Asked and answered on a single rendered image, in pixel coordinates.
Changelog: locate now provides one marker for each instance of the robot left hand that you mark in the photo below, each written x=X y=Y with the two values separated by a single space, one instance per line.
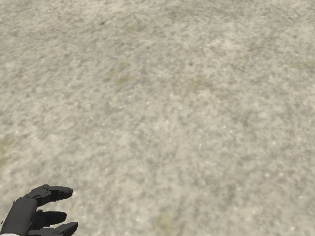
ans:
x=24 y=220

